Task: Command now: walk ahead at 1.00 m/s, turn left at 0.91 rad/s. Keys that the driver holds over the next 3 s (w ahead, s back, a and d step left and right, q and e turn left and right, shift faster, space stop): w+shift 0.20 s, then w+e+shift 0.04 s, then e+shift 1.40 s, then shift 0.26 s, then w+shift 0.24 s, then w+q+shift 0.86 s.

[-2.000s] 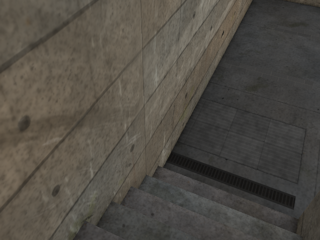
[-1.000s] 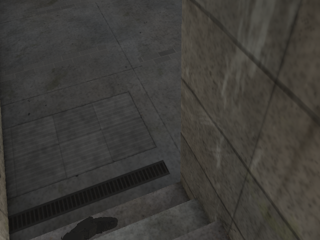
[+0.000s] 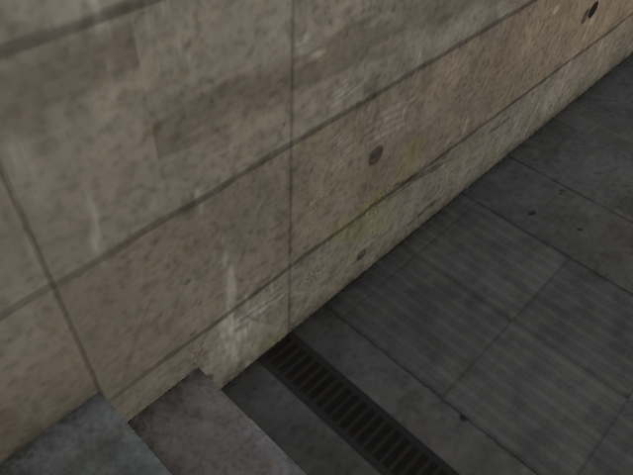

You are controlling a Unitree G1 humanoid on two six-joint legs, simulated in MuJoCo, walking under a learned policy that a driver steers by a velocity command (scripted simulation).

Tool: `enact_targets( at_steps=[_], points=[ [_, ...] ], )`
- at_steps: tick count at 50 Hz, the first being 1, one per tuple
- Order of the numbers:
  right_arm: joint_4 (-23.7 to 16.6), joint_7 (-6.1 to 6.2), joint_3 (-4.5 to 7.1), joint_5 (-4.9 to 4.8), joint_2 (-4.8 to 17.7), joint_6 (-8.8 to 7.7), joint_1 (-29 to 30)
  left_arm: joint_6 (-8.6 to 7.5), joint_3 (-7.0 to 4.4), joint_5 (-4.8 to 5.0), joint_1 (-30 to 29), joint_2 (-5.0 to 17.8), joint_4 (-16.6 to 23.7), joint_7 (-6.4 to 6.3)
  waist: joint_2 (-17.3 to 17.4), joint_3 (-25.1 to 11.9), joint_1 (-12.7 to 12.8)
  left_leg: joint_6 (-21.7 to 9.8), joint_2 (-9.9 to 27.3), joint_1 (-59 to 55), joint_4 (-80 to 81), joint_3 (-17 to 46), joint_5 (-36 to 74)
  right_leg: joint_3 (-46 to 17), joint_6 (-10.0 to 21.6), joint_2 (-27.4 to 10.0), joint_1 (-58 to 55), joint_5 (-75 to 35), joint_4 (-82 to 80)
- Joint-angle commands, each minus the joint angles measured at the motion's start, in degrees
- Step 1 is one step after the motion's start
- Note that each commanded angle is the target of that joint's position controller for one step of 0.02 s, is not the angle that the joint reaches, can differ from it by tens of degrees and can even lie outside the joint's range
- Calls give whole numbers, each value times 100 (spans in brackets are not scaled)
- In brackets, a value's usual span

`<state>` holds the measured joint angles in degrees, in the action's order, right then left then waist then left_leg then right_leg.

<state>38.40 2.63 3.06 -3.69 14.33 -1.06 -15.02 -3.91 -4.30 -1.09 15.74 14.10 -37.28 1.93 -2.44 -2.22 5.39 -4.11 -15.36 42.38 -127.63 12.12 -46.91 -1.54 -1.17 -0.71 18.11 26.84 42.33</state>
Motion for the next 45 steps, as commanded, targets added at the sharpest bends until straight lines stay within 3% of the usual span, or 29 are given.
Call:
enact_targets(
  at_steps=[1,2,4,5,6,9,12,14,15,16,17,18,21,25,27,29,30,31,32,33,34,35,36,37,39,40,42,43,45],
  points=[
    [-1126,37,-138,-146,-257,-23,-40,48,-109,115,1291,772,-573,99,-124,405,-444,133,1231,3811,-1054,-123,1379,-3327,1803,-2685,-2330,-4698,-1245],
    [-1294,46,-185,-225,-211,105,528,3,15,199,756,536,-677,12,816,1419,-728,94,1682,3633,-65,30,1928,-3256,1488,-2531,-637,-2460,-1566],
    [-1461,-3,-110,-256,45,150,714,-140,132,124,291,464,-670,-161,546,2055,-866,139,1621,3249,1463,94,2786,-1945,857,-1530,722,-1547,-1578],
    [-1590,-43,-153,-17,167,68,762,-139,177,72,-223,598,-573,-284,558,2057,-1049,222,1723,2216,3468,98,3895,-1379,752,-1059,1672,-1243,-1696],
    [-1543,-101,-99,183,207,35,689,-149,178,-72,-448,716,-551,-311,869,1749,-1050,273,1721,423,4549,-145,5328,-983,909,-1005,2807,-1137,-1844],
    [-1424,-334,75,150,356,-106,511,-157,-35,119,413,1406,-1123,-307,205,712,-736,250,1967,-24,5387,-347,5661,-904,1201,-1264,438,-3012,-1482],
    [-1971,-512,-115,32,245,-46,1966,-9,6,59,1781,1039,-1635,-146,-7,1232,22,-64,1936,1480,6583,-1272,3400,-691,1246,-1278,-2189,-5435,-758],
    [-1285,-573,65,83,661,-197,398,120,70,27,1363,710,-1478,-86,-511,317,-630,-143,1887,-1305,8638,-1092,4968,-493,816,-656,-1707,-4978,1108],
    [-723,-590,215,314,1006,-308,-987,113,140,136,1784,378,-1460,27,764,-536,-898,-596,2280,-4401,9061,-344,5359,-405,424,-99,457,-4574,3289],
    [-412,-687,221,202,810,-257,-1220,60,500,171,2230,-491,-1507,135,2202,-1708,-881,-1274,3485,-5763,9273,1784,3086,-597,239,229,2248,-260,4652],
    [-320,-668,252,258,616,-297,-1581,-10,220,370,1199,323,-1249,58,1538,-1091,-1446,-1051,3331,-4869,9442,2204,2179,-1329,253,192,2643,-37,4610],
    [-61,-647,242,344,703,-304,-1313,62,70,356,495,743,-883,-98,1095,-262,-1231,-887,3361,-3887,9428,1942,2302,-1188,198,150,2993,-198,4459],
    [-161,-471,158,410,215,-440,-84,417,-6,80,95,591,-543,-256,-24,464,-576,-438,3279,-1745,8281,721,1417,-971,601,-74,2516,-1842,2735],
    [-252,68,-9,335,231,-273,1113,638,101,241,161,-84,-68,-198,971,363,180,159,2624,292,7936,-1540,1772,312,-212,243,-107,-4909,-174],
    [-543,82,18,388,514,-295,1853,641,-95,177,1272,445,-332,-199,1147,-568,837,276,2967,463,6811,-1718,2750,516,-117,285,-1686,-6117,1009],
    [-687,-73,-40,300,341,-241,2098,804,-309,153,1843,926,-333,-242,880,-449,1087,585,2932,-37,5525,-2012,2736,423,147,20,-1315,-5786,771],
    [-749,-84,45,116,533,-205,2685,813,-385,-136,3296,988,-605,-311,627,-612,1967,700,2670,327,2974,-2091,4234,131,561,-75,-2623,-4644,100],
    [-934,43,-8,256,-48,-104,3483,688,-352,-243,4059,954,-797,-286,-1061,565,2581,891,1598,2138,-79,-2181,1288,-851,1173,-416,-2990,-4506,-1697],
    [-1505,182,-206,619,-516,-146,3270,347,-137,-156,3909,1121,-965,-219,-2248,1421,1678,601,1138,3749,-1559,-1826,-130,-999,640,-165,-2698,-7283,-979],
    [-2276,58,-374,768,-697,-259,3010,187,-72,128,2281,1309,-448,-281,-2631,1318,292,353,1165,4803,397,-1214,275,-3590,333,88,-2018,-5129,-1752],
    [-1992,36,-213,649,-193,-368,3144,-9,-107,158,1856,1323,-164,-270,-1332,1511,241,196,1325,4569,1640,-1109,605,-4225,-68,-135,-944,-4251,-1588],
    [-1827,69,-218,775,-100,-492,3014,12,-66,221,1421,1171,-160,-347,104,1222,-8,145,1046,3205,3197,-1499,1577,-3612,-462,346,-279,-4207,-1687],
    [-1786,-6,-232,899,-195,-506,2203,120,-197,149,290,1896,140,-545,-54,225,-984,127,762,1831,4937,-1107,2991,-4615,-254,167,312,-3751,-1843],
    [-1540,-107,-106,732,204,-538,1706,215,-330,102,-673,2166,391,-757,65,-756,-1362,228,1000,676,6367,-452,4657,-5001,50,-306,106,-3548,-1312],
    [-611,-102,104,757,849,-368,678,503,-287,109,-1621,1817,590,-955,437,-2118,-1769,266,1231,-1867,6478,186,5927,-3724,-452,65,420,-4447,694],
    [-439,-195,98,561,975,-434,688,557,-271,246,-1024,1552,469,-1067,808,-1871,-1404,457,1160,-2205,7409,290,7262,-3161,-459,624,551,-2368,1728],
    [-154,-244,-95,493,253,-329,670,684,-46,332,-491,536,419,-1010,1288,-594,-1280,465,1210,-4224,10097,93,7929,-1942,-752,1534,2218,1145,2470],
    [-167,-319,-199,440,-297,-337,742,600,-111,378,-119,697,284,-879,1433,214,-1332,479,1327,-4575,11599,-252,8573,-1313,-654,1661,2540,2229,2773],
    [74,-337,-88,530,-112,-469,302,416,-33,422,-551,597,447,-642,839,749,-1328,354,2121,-4813,12251,-318,9092,-644,-430,1349,2717,2136,3971]
  ],
)
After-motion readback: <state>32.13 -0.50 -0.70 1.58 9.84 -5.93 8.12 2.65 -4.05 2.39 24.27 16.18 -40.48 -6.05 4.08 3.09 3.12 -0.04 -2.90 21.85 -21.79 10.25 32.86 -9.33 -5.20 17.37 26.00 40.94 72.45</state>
